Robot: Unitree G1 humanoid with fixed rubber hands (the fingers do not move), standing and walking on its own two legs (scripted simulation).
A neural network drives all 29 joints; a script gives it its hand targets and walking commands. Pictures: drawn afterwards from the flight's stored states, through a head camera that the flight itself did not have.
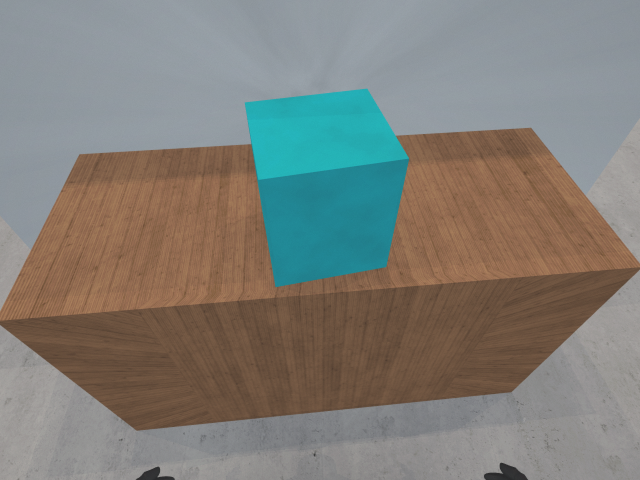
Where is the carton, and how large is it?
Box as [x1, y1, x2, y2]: [245, 89, 408, 286]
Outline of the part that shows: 367,89 245,102 275,286 378,268 386,265 408,157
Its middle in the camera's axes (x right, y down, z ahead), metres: +0.00 -0.10 +0.68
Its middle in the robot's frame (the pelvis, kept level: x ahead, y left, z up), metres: +0.57 +0.01 +0.02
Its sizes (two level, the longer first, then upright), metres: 0.210 0.200 0.250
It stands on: a pedestal, 0.66 m high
